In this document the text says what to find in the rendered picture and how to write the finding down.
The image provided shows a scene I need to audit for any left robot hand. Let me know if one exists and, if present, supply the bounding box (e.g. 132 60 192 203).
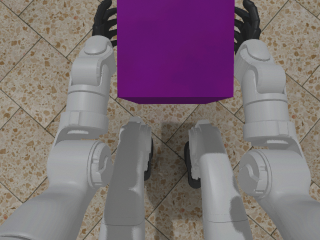
92 0 117 47

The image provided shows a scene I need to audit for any right robot upper arm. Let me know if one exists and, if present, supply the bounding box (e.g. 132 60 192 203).
237 149 320 240

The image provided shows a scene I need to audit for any robot left foot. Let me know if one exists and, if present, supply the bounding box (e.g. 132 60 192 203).
144 137 154 181

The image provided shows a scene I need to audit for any right robot hand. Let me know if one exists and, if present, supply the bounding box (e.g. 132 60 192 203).
234 0 261 55

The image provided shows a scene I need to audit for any left robot upper arm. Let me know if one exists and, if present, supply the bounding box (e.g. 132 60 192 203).
0 140 114 240

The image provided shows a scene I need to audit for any right robot forearm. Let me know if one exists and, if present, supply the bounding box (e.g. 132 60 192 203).
233 39 311 182

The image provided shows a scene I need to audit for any robot foot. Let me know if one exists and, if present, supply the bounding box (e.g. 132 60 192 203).
144 137 154 181
184 141 201 189

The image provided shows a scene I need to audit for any robot right foot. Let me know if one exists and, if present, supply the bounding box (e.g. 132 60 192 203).
184 141 201 189

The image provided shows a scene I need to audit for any left robot forearm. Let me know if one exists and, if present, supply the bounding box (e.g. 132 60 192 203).
46 35 117 180

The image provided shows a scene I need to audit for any carton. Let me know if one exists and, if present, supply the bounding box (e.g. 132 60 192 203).
117 0 235 104

